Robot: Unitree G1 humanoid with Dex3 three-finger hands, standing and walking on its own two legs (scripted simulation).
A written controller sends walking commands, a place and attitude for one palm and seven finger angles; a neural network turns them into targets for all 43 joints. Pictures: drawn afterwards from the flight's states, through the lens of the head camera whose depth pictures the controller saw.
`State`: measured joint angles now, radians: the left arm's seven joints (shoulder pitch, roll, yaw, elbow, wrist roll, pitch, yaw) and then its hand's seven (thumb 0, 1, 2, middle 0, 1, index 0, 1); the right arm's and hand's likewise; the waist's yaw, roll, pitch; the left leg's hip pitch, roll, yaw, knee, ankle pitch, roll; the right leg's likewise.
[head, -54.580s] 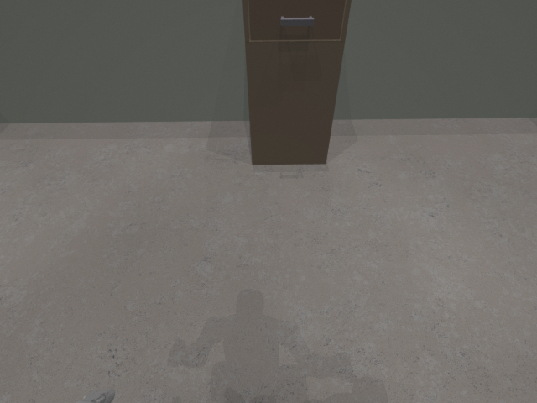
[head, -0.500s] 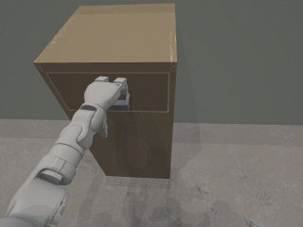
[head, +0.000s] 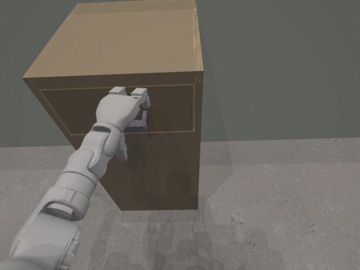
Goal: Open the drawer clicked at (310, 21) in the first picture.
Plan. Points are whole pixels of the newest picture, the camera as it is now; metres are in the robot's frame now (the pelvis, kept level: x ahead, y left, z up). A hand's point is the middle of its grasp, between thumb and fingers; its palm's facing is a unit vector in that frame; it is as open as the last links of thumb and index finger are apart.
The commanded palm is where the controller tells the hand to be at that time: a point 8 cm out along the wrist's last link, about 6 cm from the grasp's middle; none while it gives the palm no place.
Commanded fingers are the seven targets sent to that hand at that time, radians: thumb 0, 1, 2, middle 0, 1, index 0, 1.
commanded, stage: move the hooked fingers above the handle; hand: left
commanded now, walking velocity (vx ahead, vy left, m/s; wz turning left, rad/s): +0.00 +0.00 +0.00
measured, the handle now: (123, 120) +0.49 +0.18 +0.03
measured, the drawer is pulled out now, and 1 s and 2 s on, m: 0.00 0.00 0.00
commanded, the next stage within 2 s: none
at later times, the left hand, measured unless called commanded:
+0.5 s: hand (113, 132) +0.41 +0.17 +0.08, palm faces -0.02 -0.02 -1.00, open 13.8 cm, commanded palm +0.41 +0.19 +0.15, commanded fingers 0.00 -0.50 0.30 -0.30 -1.20 -0.30 -1.20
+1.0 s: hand (112, 135) +0.41 +0.18 +0.07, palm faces -0.10 -0.02 -0.99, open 13.8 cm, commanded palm +0.41 +0.19 +0.15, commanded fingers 0.00 -0.50 0.30 -0.30 -1.20 -0.30 -1.20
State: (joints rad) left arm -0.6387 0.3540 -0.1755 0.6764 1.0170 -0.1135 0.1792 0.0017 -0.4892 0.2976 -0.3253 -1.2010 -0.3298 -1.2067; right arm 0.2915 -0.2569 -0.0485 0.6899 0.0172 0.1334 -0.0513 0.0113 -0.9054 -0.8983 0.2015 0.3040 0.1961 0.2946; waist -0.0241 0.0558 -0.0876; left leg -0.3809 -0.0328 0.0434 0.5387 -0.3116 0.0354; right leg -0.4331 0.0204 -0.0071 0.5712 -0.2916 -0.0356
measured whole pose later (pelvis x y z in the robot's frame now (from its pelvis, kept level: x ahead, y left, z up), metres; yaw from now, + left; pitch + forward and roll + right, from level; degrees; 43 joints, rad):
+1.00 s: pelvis -0.01 -0.01 +0.00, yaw +0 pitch +8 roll +1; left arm -0.62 0.42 -0.17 0.71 1.00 -0.08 0.07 0.00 -0.49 0.30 -0.33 -1.21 -0.33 -1.21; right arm 0.30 -0.27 -0.04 0.64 0.03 0.14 -0.08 0.01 -0.90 -0.90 0.20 0.30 0.20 0.29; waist -0.02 0.05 -0.07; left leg -0.37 -0.02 0.04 0.53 -0.30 0.03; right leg -0.42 0.03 -0.02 0.55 -0.27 -0.05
